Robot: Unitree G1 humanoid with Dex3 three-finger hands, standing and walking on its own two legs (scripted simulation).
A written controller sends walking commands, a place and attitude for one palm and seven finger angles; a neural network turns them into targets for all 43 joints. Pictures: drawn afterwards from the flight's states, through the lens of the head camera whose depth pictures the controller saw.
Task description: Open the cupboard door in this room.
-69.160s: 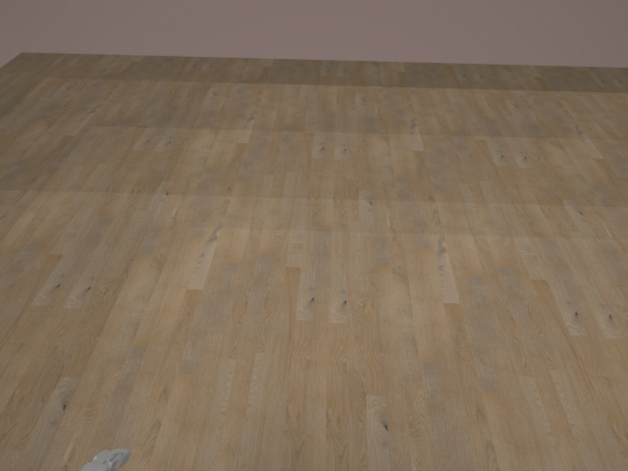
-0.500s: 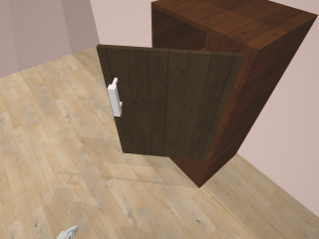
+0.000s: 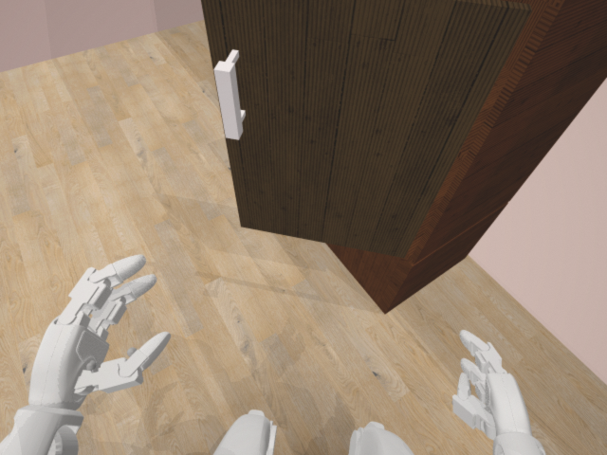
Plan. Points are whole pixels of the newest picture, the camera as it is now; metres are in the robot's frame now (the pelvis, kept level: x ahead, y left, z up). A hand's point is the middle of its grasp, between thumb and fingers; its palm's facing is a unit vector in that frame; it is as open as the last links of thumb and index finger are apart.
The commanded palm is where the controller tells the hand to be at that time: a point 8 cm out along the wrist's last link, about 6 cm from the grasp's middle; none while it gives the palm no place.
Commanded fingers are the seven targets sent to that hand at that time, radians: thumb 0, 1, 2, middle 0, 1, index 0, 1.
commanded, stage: raise the hand with hooked fingers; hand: left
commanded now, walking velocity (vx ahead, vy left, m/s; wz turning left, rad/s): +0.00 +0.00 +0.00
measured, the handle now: (234, 95) +0.62 +0.20 +0.10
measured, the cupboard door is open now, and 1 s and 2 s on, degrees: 44 44 44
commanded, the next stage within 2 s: move the hooked fingers beside the handle in 1.48 s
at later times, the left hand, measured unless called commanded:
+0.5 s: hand (119, 294) +0.27 +0.25 +0.07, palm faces -0.10 -0.99 -0.05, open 12.7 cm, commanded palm +0.25 +0.31 +0.09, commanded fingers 0.00 -0.43 0.33 -0.29 -1.15 -0.29 -1.15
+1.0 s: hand (70, 225) +0.32 +0.31 +0.13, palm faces -0.03 -1.00 -0.07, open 13.9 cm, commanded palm +0.29 +0.35 +0.12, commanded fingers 0.00 -0.50 0.30 -0.30 -1.20 -0.30 -1.20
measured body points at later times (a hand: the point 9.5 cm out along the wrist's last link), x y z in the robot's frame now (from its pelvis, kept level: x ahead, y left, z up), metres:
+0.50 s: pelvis +0.01 +0.03 +0.03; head +0.07 +0.04 +0.47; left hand +0.26 +0.31 +0.08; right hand +0.16 -0.24 -0.04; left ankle +0.01 +0.12 -0.65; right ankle +0.04 -0.09 -0.65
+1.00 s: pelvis +0.02 +0.04 +0.04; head +0.07 +0.04 +0.49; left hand +0.31 +0.36 +0.13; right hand +0.17 -0.21 -0.04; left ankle +0.01 +0.12 -0.65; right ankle +0.04 -0.09 -0.65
